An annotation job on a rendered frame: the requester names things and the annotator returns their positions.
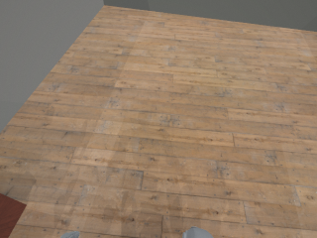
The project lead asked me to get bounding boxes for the cabinet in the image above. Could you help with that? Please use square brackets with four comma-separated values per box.
[0, 193, 27, 238]

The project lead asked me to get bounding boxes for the right robot thigh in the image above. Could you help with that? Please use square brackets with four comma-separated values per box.
[182, 227, 214, 238]

